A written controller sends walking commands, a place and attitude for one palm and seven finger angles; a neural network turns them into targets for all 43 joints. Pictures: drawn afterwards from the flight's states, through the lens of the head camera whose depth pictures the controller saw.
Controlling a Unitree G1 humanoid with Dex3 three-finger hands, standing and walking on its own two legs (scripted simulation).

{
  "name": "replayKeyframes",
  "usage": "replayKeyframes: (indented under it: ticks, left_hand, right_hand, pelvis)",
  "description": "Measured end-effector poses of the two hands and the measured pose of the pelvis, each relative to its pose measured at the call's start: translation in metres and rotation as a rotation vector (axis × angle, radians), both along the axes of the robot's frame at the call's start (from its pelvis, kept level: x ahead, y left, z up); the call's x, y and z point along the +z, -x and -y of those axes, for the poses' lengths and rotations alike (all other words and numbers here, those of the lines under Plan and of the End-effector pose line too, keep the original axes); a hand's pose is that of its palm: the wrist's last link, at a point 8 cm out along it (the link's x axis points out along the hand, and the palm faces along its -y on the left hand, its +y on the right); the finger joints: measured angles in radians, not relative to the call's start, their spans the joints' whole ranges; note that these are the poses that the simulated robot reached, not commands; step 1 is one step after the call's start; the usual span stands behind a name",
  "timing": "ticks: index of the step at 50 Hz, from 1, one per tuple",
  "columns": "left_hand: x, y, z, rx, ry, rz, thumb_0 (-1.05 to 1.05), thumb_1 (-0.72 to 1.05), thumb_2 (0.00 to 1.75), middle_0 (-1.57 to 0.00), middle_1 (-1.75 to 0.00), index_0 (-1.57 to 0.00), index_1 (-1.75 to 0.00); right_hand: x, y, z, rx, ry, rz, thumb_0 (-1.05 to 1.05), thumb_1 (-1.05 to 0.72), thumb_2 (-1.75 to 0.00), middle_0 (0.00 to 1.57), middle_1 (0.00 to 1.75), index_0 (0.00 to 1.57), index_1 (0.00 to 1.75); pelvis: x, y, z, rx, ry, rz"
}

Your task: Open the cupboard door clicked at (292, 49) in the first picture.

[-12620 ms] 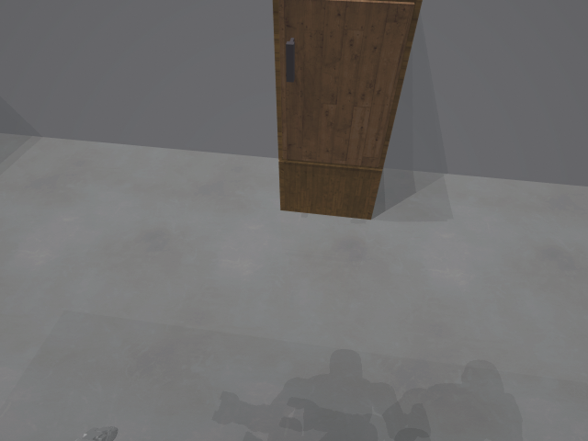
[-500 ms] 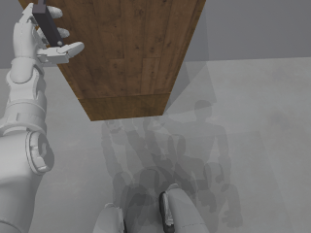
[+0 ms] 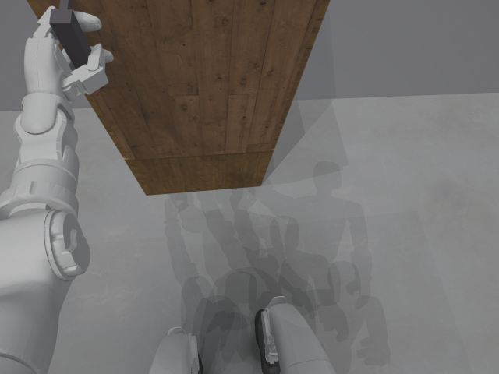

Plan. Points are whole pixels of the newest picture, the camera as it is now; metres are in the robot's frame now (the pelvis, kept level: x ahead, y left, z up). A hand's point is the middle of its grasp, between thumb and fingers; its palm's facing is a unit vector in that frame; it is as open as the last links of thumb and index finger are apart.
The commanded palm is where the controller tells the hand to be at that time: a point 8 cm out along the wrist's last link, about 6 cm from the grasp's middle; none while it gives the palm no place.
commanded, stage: pull the door open along its arc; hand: left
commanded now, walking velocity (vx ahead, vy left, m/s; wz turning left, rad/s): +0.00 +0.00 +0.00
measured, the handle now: (81, 42) +0.61 +0.17 +0.08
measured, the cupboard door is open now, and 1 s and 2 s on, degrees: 0 42 41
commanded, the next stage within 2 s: open thumb and fingers to let go in 0.94 s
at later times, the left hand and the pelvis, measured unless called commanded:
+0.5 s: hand (122, 131) +0.45 +0.12 +0.07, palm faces +0.26 -0.96 +0.07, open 6.0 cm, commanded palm +0.39 +0.15 +0.07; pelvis +0.02 +0.00 +0.02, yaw +0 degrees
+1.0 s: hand (203, 213) +0.33 +0.02 +0.08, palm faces +0.26 -0.96 -0.05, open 6.3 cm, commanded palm +0.28 +0.06 +0.07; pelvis +0.02 -0.02 +0.03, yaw +3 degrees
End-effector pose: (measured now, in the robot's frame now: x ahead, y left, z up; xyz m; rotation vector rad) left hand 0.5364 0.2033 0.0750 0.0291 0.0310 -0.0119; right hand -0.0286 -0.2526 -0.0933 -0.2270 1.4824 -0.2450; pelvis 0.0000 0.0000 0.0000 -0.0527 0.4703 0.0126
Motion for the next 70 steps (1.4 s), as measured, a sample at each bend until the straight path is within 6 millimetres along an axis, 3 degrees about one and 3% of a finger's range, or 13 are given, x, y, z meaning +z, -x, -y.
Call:
replayKeyframes:
  ticks: [6, 13, 18, 23, 30, 38, 51, 62, 70]
  left_hand:
    - [0.000, 0.007, 0.000, -0.006, 0.000, 0.004, 0.00, 0.72, 0.79, -0.37, -1.35, -0.34, -1.35]
    - [-0.001, 0.035, 0.004, -0.021, 0.007, 0.014, 0.00, 0.70, 0.74, -0.37, -1.35, -0.35, -1.35]
    - [-0.002, 0.067, 0.011, -0.022, 0.023, 0.021, 0.00, 0.69, 0.71, -0.37, -1.35, -0.35, -1.35]
    - [-0.005, 0.104, 0.031, 0.193, 0.097, 0.050, 0.01, 0.67, 0.73, -0.36, -1.35, -0.37, -1.35]
    - [-0.003, 0.149, 0.065, 0.401, 0.048, 0.049, -0.01, 0.70, 0.78, -0.33, -1.35, -0.36, -1.33]
    - [0.000, 0.194, 0.095, 0.419, 0.027, 0.028, -0.01, 0.69, 0.74, -0.33, -1.34, -0.34, -1.34]
    - [0.004, 0.244, 0.135, 0.278, -0.024, 0.000, 0.00, 0.66, 0.70, -0.33, -1.31, -0.35, -1.34]
    - [0.005, 0.240, 0.132, 0.397, -0.023, 0.013, 0.00, 0.54, 0.73, -0.37, -1.31, -0.36, -1.33]
    - [0.006, 0.247, 0.132, 0.400, -0.014, 0.041, 0.01, 0.18, 0.59, -0.35, -1.27, -0.34, -1.28]
  right_hand:
    - [0.003, -0.005, 0.000, -0.016, -0.010, 0.017, 0.00, -0.90, -0.90, 0.20, 0.30, 0.20, 0.30]
    - [0.007, -0.028, -0.001, -0.022, -0.037, 0.076, 0.00, -0.90, -0.90, 0.20, 0.30, 0.20, 0.30]
    - [0.011, -0.061, 0.001, 0.002, -0.052, 0.165, 0.00, -0.90, -0.90, 0.20, 0.30, 0.20, 0.30]
    - [0.011, -0.106, -0.001, 0.082, -0.075, 0.276, 0.01, -0.90, -0.90, 0.20, 0.30, 0.20, 0.30]
    - [0.009, -0.163, -0.013, 0.194, -0.113, 0.403, 0.01, -0.91, -0.90, 0.20, 0.30, 0.19, 0.30]
    - [0.015, -0.199, -0.029, 0.254, -0.146, 0.492, 0.01, -0.90, -0.90, 0.20, 0.30, 0.20, 0.30]
    - [0.025, -0.221, -0.031, 0.267, -0.197, 0.610, 0.01, -0.90, -0.90, 0.20, 0.30, 0.20, 0.30]
    - [0.016, -0.217, -0.012, 0.297, -0.163, 0.607, 0.01, -0.90, -0.90, 0.20, 0.30, 0.20, 0.30]
    - [0.011, -0.194, 0.004, 0.276, -0.133, 0.578, 0.01, -0.90, -0.90, 0.20, 0.30, 0.20, 0.30]
  pelvis:
    - [0.004, -0.004, 0.000, -0.012, -0.005, 0.009]
    - [0.015, -0.013, 0.000, -0.025, -0.016, 0.038]
    - [0.022, -0.020, -0.001, -0.025, -0.021, 0.062]
    - [0.024, -0.023, -0.001, -0.018, -0.023, 0.081]
    - [0.026, -0.022, 0.002, 0.002, -0.030, 0.114]
    - [0.030, -0.021, 0.011, 0.022, -0.039, 0.162]
    - [0.032, -0.019, 0.026, 0.028, -0.053, 0.220]
    - [0.027, -0.004, 0.041, 0.040, -0.072, 0.225]
    - [0.026, 0.004, 0.044, 0.042, -0.077, 0.229]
